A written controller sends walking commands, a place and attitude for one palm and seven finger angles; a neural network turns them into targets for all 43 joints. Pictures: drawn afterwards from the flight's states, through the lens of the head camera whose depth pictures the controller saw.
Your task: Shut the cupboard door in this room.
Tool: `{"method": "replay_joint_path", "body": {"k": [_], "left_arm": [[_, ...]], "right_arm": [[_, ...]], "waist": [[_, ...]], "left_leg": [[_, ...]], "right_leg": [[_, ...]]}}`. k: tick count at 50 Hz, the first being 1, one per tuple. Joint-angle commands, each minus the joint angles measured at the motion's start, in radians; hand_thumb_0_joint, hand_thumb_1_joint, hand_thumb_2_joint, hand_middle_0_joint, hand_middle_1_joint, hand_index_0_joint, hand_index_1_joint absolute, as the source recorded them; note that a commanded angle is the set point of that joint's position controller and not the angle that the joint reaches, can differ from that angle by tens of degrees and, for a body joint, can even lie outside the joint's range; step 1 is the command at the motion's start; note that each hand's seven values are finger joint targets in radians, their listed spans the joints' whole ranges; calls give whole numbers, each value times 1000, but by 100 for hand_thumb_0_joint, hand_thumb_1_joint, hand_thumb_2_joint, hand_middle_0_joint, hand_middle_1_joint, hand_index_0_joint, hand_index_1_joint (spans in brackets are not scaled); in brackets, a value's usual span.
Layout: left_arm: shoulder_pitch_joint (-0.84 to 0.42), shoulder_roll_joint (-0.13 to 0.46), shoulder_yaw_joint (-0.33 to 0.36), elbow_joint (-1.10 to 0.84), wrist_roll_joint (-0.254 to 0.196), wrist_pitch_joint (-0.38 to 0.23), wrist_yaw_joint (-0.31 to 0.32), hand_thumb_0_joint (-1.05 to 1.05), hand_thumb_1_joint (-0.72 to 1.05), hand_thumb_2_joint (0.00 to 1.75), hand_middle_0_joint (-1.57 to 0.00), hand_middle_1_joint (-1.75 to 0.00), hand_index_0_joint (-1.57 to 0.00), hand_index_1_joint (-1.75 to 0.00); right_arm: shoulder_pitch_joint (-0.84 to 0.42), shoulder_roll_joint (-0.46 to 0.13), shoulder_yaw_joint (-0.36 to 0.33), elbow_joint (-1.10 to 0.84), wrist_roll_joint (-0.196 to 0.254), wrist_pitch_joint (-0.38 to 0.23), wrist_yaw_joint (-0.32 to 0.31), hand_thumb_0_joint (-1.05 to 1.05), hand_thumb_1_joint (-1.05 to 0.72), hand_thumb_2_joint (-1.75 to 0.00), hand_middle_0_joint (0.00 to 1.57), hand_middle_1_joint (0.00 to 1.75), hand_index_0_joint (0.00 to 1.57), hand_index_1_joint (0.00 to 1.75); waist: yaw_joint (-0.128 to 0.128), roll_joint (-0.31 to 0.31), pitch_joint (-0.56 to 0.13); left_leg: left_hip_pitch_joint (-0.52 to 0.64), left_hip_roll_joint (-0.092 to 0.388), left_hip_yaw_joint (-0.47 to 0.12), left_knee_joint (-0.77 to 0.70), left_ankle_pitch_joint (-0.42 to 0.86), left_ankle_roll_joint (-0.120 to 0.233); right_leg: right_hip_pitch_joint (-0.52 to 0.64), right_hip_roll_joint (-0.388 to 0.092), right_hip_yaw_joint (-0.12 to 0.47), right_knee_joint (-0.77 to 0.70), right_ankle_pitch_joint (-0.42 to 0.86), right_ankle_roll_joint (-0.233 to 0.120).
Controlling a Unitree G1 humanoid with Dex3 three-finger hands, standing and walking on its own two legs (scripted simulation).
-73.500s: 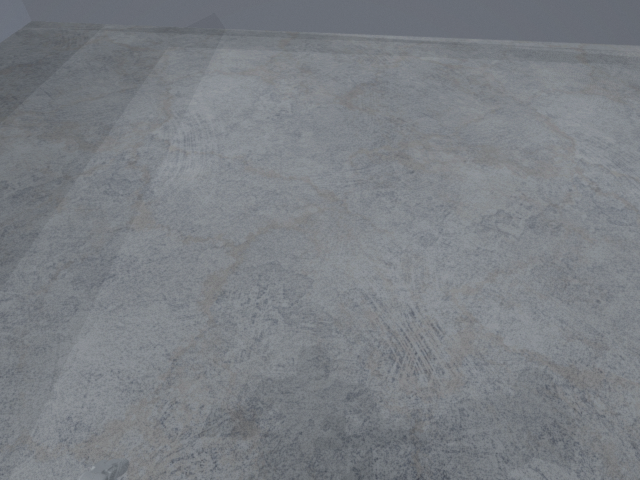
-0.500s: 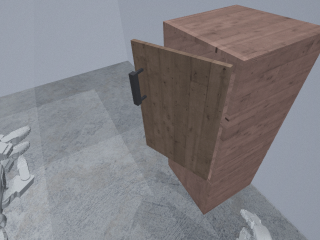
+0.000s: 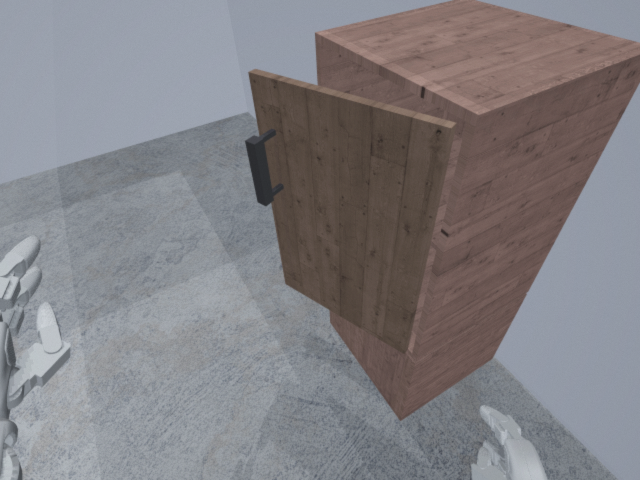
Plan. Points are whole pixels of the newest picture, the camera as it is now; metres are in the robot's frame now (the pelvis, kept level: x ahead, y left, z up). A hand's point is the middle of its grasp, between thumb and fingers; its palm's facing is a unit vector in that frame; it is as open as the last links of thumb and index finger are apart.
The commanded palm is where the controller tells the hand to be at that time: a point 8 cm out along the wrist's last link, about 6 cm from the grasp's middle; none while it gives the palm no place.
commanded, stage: step back with the hand held close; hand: left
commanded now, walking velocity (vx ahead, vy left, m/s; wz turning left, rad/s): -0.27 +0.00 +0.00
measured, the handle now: (267, 167) +0.66 +0.18 +0.05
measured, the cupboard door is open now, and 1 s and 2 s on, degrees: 23 23 23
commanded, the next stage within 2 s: stop stepping back and stand still in 1.14 s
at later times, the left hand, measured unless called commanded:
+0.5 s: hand (1, 398) +0.14 +0.31 +0.14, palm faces +0.40 -0.78 -0.49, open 7.4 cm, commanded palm +0.09 +0.33 +0.17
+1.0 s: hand out of the picture +0.02 +0.31 +0.16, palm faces +0.49 -0.75 -0.44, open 7.4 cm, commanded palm -0.05 +0.34 +0.17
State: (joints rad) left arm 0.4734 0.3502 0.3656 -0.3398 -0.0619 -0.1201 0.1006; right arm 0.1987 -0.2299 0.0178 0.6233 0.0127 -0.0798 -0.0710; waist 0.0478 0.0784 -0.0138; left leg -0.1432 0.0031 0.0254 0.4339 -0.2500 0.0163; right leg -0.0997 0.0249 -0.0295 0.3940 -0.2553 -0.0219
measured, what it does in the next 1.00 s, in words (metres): walks backwards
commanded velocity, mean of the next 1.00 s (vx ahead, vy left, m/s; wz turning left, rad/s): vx -0.31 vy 0.00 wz -0.02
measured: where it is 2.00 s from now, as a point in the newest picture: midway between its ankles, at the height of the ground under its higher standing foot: outside the picture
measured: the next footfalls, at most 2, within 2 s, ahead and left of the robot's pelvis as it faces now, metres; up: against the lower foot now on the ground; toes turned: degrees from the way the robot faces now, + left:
right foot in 1.18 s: -0.23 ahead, -0.09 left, +0.00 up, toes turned +8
left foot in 1.38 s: -0.23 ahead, +0.16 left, +0.00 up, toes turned +7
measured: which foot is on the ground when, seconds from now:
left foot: down 0.00-1.00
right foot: down 0.00-0.98, up 1.00-1.00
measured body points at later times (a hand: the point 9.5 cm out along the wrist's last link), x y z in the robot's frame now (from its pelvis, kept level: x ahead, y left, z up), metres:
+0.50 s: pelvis -0.06 +0.04 -0.01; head -0.06 +0.04 +0.44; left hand +0.12 +0.35 +0.17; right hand +0.11 -0.21 -0.08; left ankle -0.01 +0.11 -0.74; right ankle -0.02 -0.10 -0.74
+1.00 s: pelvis -0.17 +0.03 -0.02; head -0.17 +0.05 +0.42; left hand -0.02 +0.35 +0.18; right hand +0.01 -0.20 -0.09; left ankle -0.02 +0.11 -0.74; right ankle -0.08 -0.11 -0.74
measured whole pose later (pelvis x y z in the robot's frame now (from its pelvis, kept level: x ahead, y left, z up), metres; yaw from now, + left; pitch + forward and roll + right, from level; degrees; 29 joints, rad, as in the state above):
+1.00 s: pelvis -0.17 +0.03 -0.02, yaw +3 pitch -1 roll -3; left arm 0.50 0.43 0.44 -0.48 -0.02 -0.26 0.16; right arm 0.21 -0.22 0.00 0.60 0.01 -0.07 -0.08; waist -0.01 0.01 0.01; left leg -0.53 0.01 0.07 0.61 -0.23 0.06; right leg -0.41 0.03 0.04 0.63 -0.26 0.03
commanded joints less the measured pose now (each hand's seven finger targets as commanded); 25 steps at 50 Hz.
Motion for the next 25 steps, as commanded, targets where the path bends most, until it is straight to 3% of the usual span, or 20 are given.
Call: {"method": "replay_joint_path", "body": {"k": [1,4,8,10,12,17,19,20,21,25], "left_arm": [[-57,206,111,-189,2,-89,22,0,90,90,-20,-30,-20,-30],[-25,232,131,-225,2,-95,36,0,90,90,-20,-30,-20,-30],[24,277,183,-293,-4,-92,49,0,90,90,-20,-30,-20,-30],[48,314,224,-308,-7,-85,54,0,90,90,-20,-30,-20,-30],[74,289,209,-294,-10,-78,55,0,90,90,-20,-30,-20,-30],[100,268,194,-259,-11,-75,61,0,90,90,-20,-30,-20,-30],[91,262,185,-262,-7,-82,63,0,90,90,-20,-30,-20,-30],[82,280,205,-271,-3,-87,64,0,90,90,-20,-30,-20,-30],[75,257,184,-278,2,-93,63,0,90,90,-20,-30,-20,-30],[-5,269,205,-310,28,-122,68,0,90,90,-20,-30,-20,-30]], "right_arm": [[-126,-110,-51,-163,6,-19,-10,0,-90,-90,20,30,20,30],[-113,-122,-62,-170,7,0,-14,0,-90,-90,20,30,20,30],[-115,-126,-69,-204,10,30,-28,0,-90,-90,20,30,20,30],[-121,-131,-72,-213,8,46,-32,0,-90,-90,20,30,20,30],[-109,-126,-71,-226,12,62,-32,0,-90,-90,20,30,20,30],[-100,-133,-73,-229,14,74,-32,0,-90,-90,20,30,20,30],[-97,-142,-71,-231,13,69,-33,0,-90,-90,20,30,20,30],[-109,-150,-73,-230,9,64,-36,0,-90,-90,20,30,20,30],[-102,-145,-67,-235,11,59,-36,0,-90,-90,20,30,20,30],[-103,-161,-68,-240,7,35,-40,0,-90,-90,20,30,20,30]], "waist": [[-34,-92,-57],[-39,-62,-136],[-38,-39,-217],[-32,-26,-243],[-38,-45,-228],[-44,-50,-172],[-43,-15,-141],[-36,6,-133],[-40,17,-115],[-40,63,-55]], "left_leg": [[-26,26,-14,59,145,19],[-15,36,-16,61,237,15],[1,64,-29,52,487,13],[-8,73,-38,60,567,11],[-45,84,-42,58,569,7],[-157,98,-61,18,350,15],[-235,115,-90,-30,220,30],[-285,121,-100,-58,141,42],[-351,131,-117,-82,68,50],[-611,162,-176,-188,-380,91]], "right_leg": [[-110,-151,136,-85,320,-13],[-83,-151,119,-20,421,-13],[-33,-107,69,77,562,13],[-16,-98,64,111,603,16],[-16,-93,63,129,576,17],[-43,-88,80,119,422,20],[-34,-63,70,132,303,29],[-3,-48,68,140,273,36],[26,-42,60,165,241,39],[142,-7,61,251,133,47]]}}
